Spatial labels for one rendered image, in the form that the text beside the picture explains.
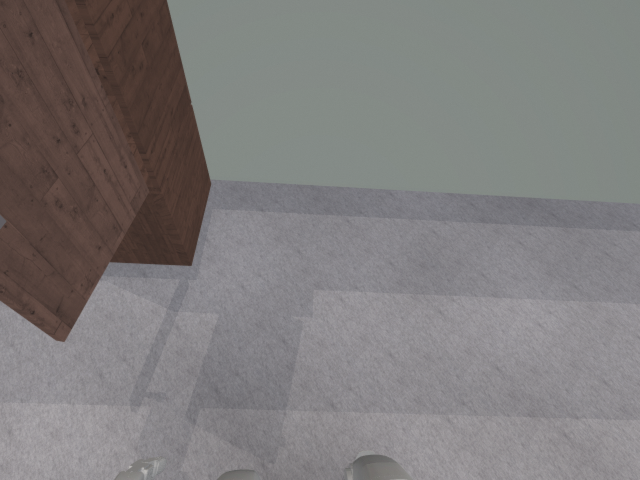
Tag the robot right thigh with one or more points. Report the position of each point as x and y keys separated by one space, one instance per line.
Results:
x=375 y=467

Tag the right robot shin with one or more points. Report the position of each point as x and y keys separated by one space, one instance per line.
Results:
x=365 y=452

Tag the cupboard door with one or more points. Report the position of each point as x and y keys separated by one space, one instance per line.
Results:
x=70 y=186

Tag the left robot hand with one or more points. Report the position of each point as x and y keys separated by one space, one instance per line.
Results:
x=143 y=469

